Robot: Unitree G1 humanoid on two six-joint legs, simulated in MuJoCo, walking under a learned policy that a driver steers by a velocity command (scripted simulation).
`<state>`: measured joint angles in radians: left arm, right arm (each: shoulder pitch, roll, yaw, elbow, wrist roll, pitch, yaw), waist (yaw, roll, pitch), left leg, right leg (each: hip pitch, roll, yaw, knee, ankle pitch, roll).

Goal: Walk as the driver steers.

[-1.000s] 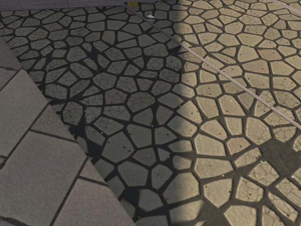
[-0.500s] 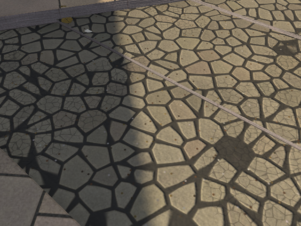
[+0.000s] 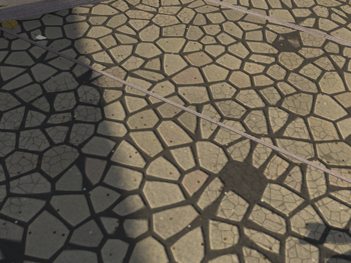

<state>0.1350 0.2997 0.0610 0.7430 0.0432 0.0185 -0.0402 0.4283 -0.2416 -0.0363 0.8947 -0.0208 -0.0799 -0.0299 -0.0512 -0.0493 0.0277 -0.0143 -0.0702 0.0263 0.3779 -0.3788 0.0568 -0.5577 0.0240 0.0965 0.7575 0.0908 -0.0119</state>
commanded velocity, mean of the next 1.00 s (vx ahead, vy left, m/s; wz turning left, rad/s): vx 0.02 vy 0.00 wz -0.10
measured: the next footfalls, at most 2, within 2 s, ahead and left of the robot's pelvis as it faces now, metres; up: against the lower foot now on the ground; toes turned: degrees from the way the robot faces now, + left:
right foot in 0.18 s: +0.21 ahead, -0.14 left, -0.14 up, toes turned -1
left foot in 0.68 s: +0.06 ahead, +0.09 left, +0.00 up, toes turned +4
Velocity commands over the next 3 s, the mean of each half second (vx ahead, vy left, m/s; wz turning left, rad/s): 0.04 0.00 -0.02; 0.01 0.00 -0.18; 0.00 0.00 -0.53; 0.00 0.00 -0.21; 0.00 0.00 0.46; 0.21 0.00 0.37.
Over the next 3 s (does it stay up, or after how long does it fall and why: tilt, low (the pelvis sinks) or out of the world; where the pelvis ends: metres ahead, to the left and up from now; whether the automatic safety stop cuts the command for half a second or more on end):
stays up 0.30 -0.11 -0.13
